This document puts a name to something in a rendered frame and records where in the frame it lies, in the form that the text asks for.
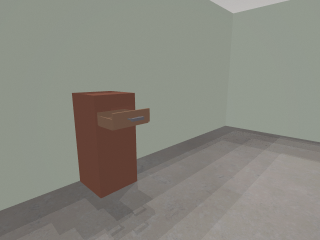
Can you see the drawer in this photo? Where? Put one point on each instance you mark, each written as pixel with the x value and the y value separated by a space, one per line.
pixel 118 119

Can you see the cabinet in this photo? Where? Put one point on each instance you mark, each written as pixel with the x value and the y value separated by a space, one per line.
pixel 107 159

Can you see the handle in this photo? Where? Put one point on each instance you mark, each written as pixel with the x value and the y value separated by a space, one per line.
pixel 136 118
pixel 122 129

